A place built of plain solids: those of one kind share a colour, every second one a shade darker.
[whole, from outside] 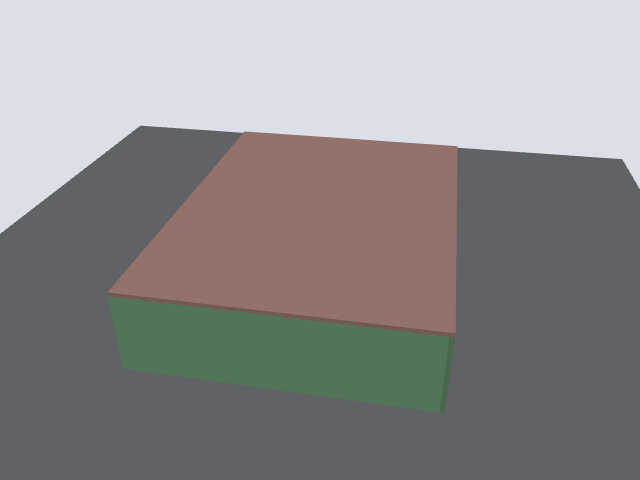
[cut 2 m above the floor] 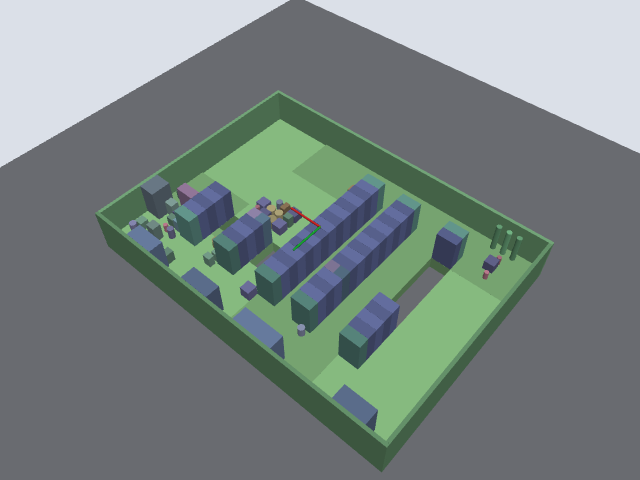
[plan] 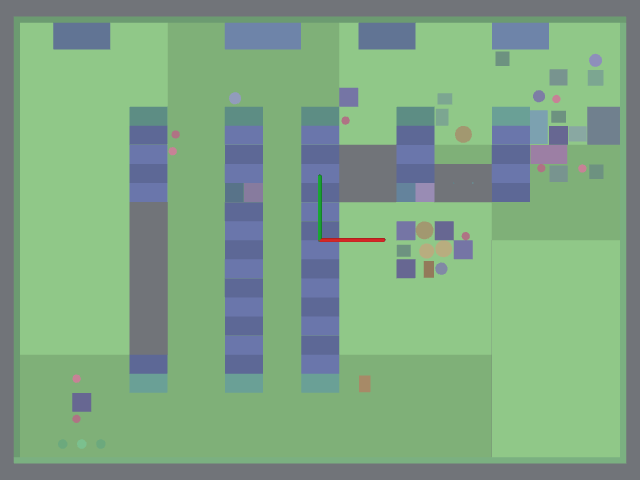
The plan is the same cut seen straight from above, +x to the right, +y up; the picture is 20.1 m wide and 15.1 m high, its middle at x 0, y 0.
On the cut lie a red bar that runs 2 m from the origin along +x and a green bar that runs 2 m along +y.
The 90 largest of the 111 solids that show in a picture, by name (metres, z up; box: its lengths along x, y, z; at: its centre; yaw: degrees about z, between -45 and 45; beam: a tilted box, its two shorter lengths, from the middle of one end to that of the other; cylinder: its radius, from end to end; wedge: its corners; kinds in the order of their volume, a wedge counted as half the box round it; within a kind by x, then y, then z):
{
 "floor_1": {"box": [3.44, 13.67, 0.8], "at": [-7.71, 0.0, 0.35]},
 "floor_2": {"box": [10.04, 5.64, 0.8], "at": [-4.42, 4.01, 0.35]},
 "floor_3": {"box": [5.4, 13.67, 0.8], "at": [-2.09, 0.0, 0.35]},
 "floor_4": {"box": [14.84, 3.23, 0.8], "at": [-2.02, -5.22, 0.35]},
 "floor_5": {"box": [18.87, 3.84, 0.8], "at": [0.0, 4.91, 0.35]},
 "floor_6": {"box": [10.2, 8.03, 0.8], "at": [0.31, -2.82, 0.35]},
 "floor_7": {"box": [14.23, 1.2, 0.8], "at": [2.32, 0.59, 0.35]},
 "floor_8": {"box": [1.2, 13.67, 0.8], "at": [3.01, 0.0, 0.35]},
 "floor_9": {"box": [7.03, 4.44, 0.8], "at": [5.92, 4.61, 0.35]},
 "floor_10": {"box": [4.03, 6.83, 0.7], "at": [7.42, -3.42, 0.3]},
 "floor_11": {"box": [4.03, 6.84, 0.8], "at": [7.42, 3.41, 0.35]},
 "roof_1": {"box": [19.27, 14.07, 0.2], "at": [0.0, 0.0, 4.0]},
 "rack_1": {"box": [1.2, 0.6, 2.0], "at": [-5.39, -3.91, 1.75]},
 "rack_2": {"box": [1.2, 0.6, 2.0], "at": [-5.39, 1.49, 1.75]},
 "rack_3": {"box": [1.2, 0.6, 2.0], "at": [-5.39, 2.09, 1.75]},
 "rack_4": {"box": [1.2, 0.6, 2.0], "at": [-5.39, 2.69, 1.75]},
 "rack_5": {"box": [1.2, 0.6, 2.0], "at": [-5.39, 3.29, 1.75]},
 "rack_6": {"box": [1.2, 0.6, 2.0], "at": [-2.39, -3.91, 1.75]},
 "rack_7": {"box": [1.2, 0.6, 2.0], "at": [-2.39, -3.31, 1.75]},
 "rack_8": {"box": [1.2, 0.6, 2.0], "at": [-2.39, -2.71, 1.75]},
 "rack_9": {"box": [1.2, 0.6, 2.0], "at": [-2.39, -2.11, 1.75]},
 "rack_10": {"box": [1.2, 0.6, 2.0], "at": [-2.39, -1.51, 1.75]},
 "rack_11": {"box": [1.2, 0.6, 2.0], "at": [-2.39, -0.91, 1.75]},
 "rack_12": {"box": [1.2, 0.6, 2.0], "at": [-2.39, -0.31, 1.75]},
 "rack_13": {"box": [1.2, 0.6, 2.0], "at": [-2.39, 0.29, 1.75]},
 "rack_14": {"box": [1.2, 0.6, 2.0], "at": [-2.39, 0.89, 1.75]},
 "rack_15": {"box": [1.2, 0.6, 2.0], "at": [-2.39, 2.09, 1.75]},
 "rack_16": {"box": [1.2, 0.6, 2.0], "at": [-2.39, 2.69, 1.75]},
 "rack_17": {"box": [1.2, 0.6, 2.0], "at": [-2.39, 3.29, 1.75]},
 "rack_18": {"box": [1.2, 0.6, 2.0], "at": [0.01, -3.91, 1.75]},
 "rack_19": {"box": [1.2, 0.6, 2.0], "at": [0.01, -3.31, 1.75]},
 "rack_20": {"box": [1.2, 0.6, 2.0], "at": [0.01, -2.71, 1.75]},
 "rack_21": {"box": [1.2, 0.6, 2.0], "at": [0.01, -2.11, 1.75]},
 "rack_22": {"box": [1.2, 0.6, 2.0], "at": [0.01, -1.51, 1.75]},
 "rack_23": {"box": [1.2, 0.6, 2.0], "at": [0.01, -0.91, 1.75]},
 "rack_24": {"box": [1.2, 0.6, 2.0], "at": [0.01, -0.31, 1.75]},
 "rack_25": {"box": [1.2, 0.6, 2.0], "at": [0.01, 0.29, 1.75]},
 "rack_26": {"box": [1.2, 0.6, 2.0], "at": [0.01, 0.89, 1.75]},
 "rack_27": {"box": [1.2, 0.6, 2.0], "at": [0.01, 1.49, 1.75]},
 "rack_28": {"box": [1.2, 0.6, 2.0], "at": [0.01, 2.09, 1.75]},
 "rack_29": {"box": [1.2, 0.6, 2.0], "at": [0.01, 2.69, 1.75]},
 "rack_30": {"box": [1.2, 0.6, 2.0], "at": [0.01, 3.29, 1.75]},
 "rack_31": {"box": [1.2, 0.6, 2.0], "at": [3.01, 2.09, 1.75]},
 "rack_32": {"box": [1.2, 0.6, 2.0], "at": [3.01, 2.69, 1.75]},
 "rack_33": {"box": [1.2, 0.6, 2.0], "at": [3.01, 3.29, 1.75]},
 "rack_34": {"box": [1.2, 0.6, 2.0], "at": [6.01, 1.49, 1.75]},
 "rack_35": {"box": [1.2, 0.6, 2.0], "at": [6.01, 2.09, 1.75]},
 "rack_36": {"box": [1.2, 0.6, 2.0], "at": [6.01, 2.69, 1.75]},
 "rack_37": {"box": [1.2, 0.6, 2.0], "at": [6.01, 3.29, 1.75]},
 "wall_1": {"box": [0.2, 13.67, 3.95], "at": [-9.54, 0.0, 1.93]},
 "wall_2": {"box": [19.27, 0.2, 3.95], "at": [0.0, -6.93, 1.93]},
 "wall_3": {"box": [19.27, 0.2, 3.95], "at": [0.0, 6.94, 1.93]},
 "wall_4": {"box": [0.2, 13.67, 3.95], "at": [9.54, 0.0, 1.93]},
 "cooler_1": {"box": [1.8, 0.84, 1.99], "at": [-7.49, 6.41, 1.74]},
 "cooler_2": {"box": [2.4, 0.84, 1.99], "at": [-1.79, 6.41, 1.74]},
 "cooler_3": {"box": [1.8, 0.84, 2.05], "at": [2.11, 6.41, 1.77]},
 "cooler_4": {"box": [1.8, 0.84, 2.04], "at": [6.31, 6.41, 1.76]},
 "endcab_1": {"box": [1.2, 0.6, 2.0], "at": [-5.39, -4.51, 1.75]},
 "endcab_2": {"box": [1.2, 0.6, 2.0], "at": [-5.39, 3.89, 1.75]},
 "endcab_3": {"box": [1.2, 0.6, 2.0], "at": [-2.39, -4.51, 1.75]},
 "endcab_4": {"box": [1.2, 0.6, 2.0], "at": [-2.39, 3.89, 1.75]},
 "endcab_5": {"box": [1.2, 0.6, 2.0], "at": [0.01, -4.51, 1.75]},
 "endcab_6": {"box": [1.2, 0.6, 2.0], "at": [0.01, 3.89, 1.75]},
 "endcab_7": {"box": [1.2, 0.6, 2.0], "at": [3.01, 3.89, 1.75]},
 "endcab_8": {"box": [1.2, 0.6, 2.0], "at": [6.01, 3.89, 1.75]},
 "power_1": {"box": [1.03, 1.2, 2.02], "at": [8.92, 3.59, 1.75]},
 "column_1": {"box": [0.6, 0.6, 3.16], "at": [-2.69, 1.49, 2.33]},
 "column_2": {"box": [0.6, 0.6, 3.16], "at": [2.71, 1.49, 2.33]},
 "panelstack_1": {"box": [0.6, 0.6, 0.6], "at": [-7.49, -5.11, 1.05]},
 "panelstack_2": {"box": [0.6, 0.6, 0.64], "at": [0.91, 4.49, 1.07]},
 "panelstack_3": {"box": [0.6, 0.6, 0.52], "at": [2.71, -0.91, 1.01]},
 "panelstack_4": {"box": [0.6, 0.6, 0.6], "at": [2.71, 0.29, 1.05]},
 "panelstack_5": {"box": [0.6, 0.6, 0.6], "at": [3.91, 0.29, 1.05]},
 "panelstack_6": {"box": [0.6, 0.6, 0.6], "at": [4.51, -0.31, 1.05]},
 "panelstack_7": {"box": [0.6, 0.6, 0.6], "at": [7.51, 3.29, 1.05]},
 "blank_1": {"box": [0.6, 0.6, 2.0], "at": [-2.09, 1.49, 1.75]},
 "blank_2": {"box": [0.6, 0.6, 2.0], "at": [3.31, 1.49, 1.75]},
 "sparerack_1": {"box": [1.16, 0.6, 2.0], "at": [7.2, 2.69, 1.75]},
 "cart_1": {"box": [0.57, 0.51, 1.04], "at": [7.5, 5.12, 1.26]},
 "cart_2": {"box": [0.57, 0.52, 0.96], "at": [7.51, 2.09, 1.23]},
 "cart_3": {"box": [0.57, 0.48, 0.97], "at": [8.11, 3.34, 1.23]},
 "carton_1": {"box": [0.44, 0.38, 0.73], "at": [2.63, -0.34, 1.11]},
 "carton_2": {"box": [0.4, 0.54, 0.6], "at": [3.84, 3.86, 1.05]},
 "carton_3": {"box": [0.45, 0.46, 0.71], "at": [5.74, 5.7, 1.1]},
 "carton_4": {"box": [0.5, 0.5, 0.56], "at": [8.67, 5.1, 1.03]},
 "carton_5": {"box": [0.45, 0.46, 0.62], "at": [8.7, 2.15, 1.06]},
 "load_1": {"box": [0.55, 1.07, 0.81], "at": [6.88, 3.55, 1.15]},
 "gasbottle_1": {"cylinder": 0.15, "from": [-8.09, -6.42, 0.75], "to": [-8.09, -6.42, 2.45]},
 "gasbottle_2": {"cylinder": 0.15, "from": [-7.49, -6.42, 0.75], "to": [-7.49, -6.42, 2.45]},
 "reel_1": {"cylinder": 0.28, "from": [3.29, 0.3, 0.75], "to": [3.29, 0.3, 1.29]}
}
